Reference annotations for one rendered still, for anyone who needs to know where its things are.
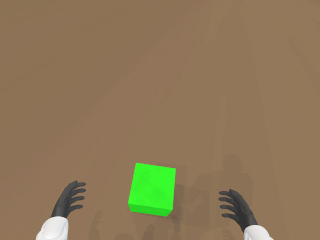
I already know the right robot forearm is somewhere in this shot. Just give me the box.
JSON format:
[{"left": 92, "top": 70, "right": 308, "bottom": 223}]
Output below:
[{"left": 244, "top": 225, "right": 274, "bottom": 240}]

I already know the carton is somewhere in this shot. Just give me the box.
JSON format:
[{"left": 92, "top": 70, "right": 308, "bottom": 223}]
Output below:
[{"left": 128, "top": 163, "right": 176, "bottom": 217}]

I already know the right robot hand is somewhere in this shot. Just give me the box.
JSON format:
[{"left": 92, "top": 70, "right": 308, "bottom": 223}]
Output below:
[{"left": 218, "top": 189, "right": 258, "bottom": 233}]

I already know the left robot forearm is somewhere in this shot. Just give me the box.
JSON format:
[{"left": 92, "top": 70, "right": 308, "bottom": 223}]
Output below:
[{"left": 36, "top": 216, "right": 69, "bottom": 240}]

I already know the left robot hand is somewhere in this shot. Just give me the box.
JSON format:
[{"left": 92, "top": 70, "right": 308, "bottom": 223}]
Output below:
[{"left": 50, "top": 180, "right": 86, "bottom": 219}]

